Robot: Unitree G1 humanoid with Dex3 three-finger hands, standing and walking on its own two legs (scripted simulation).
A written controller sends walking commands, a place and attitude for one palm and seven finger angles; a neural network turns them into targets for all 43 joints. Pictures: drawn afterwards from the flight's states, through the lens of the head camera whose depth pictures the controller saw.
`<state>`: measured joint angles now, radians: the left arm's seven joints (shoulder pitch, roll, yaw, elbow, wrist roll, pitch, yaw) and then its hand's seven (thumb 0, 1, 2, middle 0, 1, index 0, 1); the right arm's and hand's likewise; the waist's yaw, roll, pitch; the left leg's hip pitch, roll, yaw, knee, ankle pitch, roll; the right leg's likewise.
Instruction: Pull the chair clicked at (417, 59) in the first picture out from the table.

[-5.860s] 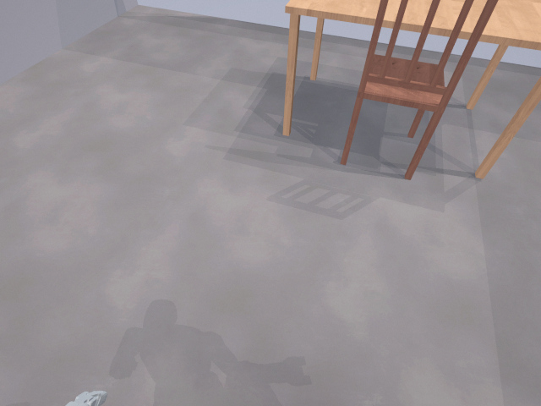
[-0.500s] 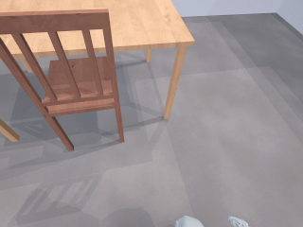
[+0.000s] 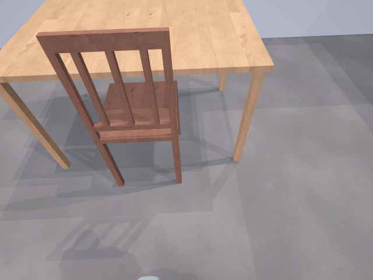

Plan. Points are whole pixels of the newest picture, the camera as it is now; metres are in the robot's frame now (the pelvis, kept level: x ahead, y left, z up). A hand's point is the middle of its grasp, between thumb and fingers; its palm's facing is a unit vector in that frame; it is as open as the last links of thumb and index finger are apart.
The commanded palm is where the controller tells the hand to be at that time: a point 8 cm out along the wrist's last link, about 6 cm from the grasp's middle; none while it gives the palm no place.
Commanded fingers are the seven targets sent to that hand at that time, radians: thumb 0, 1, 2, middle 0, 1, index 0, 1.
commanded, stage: take the last steps up to it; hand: left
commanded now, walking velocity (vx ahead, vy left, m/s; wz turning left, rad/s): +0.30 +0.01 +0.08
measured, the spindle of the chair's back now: (122, 92) +0.73 +0.29 -0.07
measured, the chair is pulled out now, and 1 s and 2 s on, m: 0.00 0.00 0.00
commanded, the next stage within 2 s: come to a stop and stand still in 0.82 s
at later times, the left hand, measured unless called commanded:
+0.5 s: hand (118, 268) +0.17 +0.19 -0.18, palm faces -0.01 -0.98 -0.19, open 7.3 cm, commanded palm none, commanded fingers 0.00 0.90 0.90 -0.20 -0.30 -0.20 -0.30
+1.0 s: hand (126, 232) +0.26 +0.20 -0.19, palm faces +0.08 -0.99 -0.13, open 7.3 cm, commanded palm none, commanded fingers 0.00 0.90 0.90 -0.20 -0.30 -0.20 -0.30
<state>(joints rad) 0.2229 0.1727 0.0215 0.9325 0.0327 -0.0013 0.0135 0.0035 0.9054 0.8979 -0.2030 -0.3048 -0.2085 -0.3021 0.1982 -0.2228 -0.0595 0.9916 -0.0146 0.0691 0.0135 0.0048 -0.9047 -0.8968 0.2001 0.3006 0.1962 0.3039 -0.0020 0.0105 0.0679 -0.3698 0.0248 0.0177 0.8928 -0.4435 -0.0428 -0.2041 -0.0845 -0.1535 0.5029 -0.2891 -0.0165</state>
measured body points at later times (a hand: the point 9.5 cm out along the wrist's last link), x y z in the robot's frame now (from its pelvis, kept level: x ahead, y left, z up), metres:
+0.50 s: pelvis +0.11 +0.01 -0.01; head +0.14 +0.00 +0.43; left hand +0.17 +0.25 -0.16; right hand +0.04 -0.21 -0.17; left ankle -0.02 +0.14 -0.74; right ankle +0.19 -0.10 -0.74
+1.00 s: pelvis +0.28 +0.03 -0.01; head +0.31 +0.06 +0.44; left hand +0.26 +0.25 -0.18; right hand +0.36 -0.20 -0.14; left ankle +0.30 +0.11 -0.74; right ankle +0.21 -0.09 -0.69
